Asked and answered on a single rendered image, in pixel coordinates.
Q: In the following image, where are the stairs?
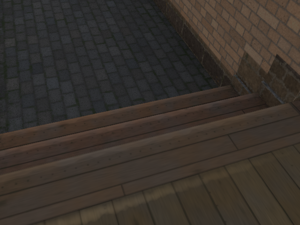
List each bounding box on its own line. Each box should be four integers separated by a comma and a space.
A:
0, 84, 269, 175

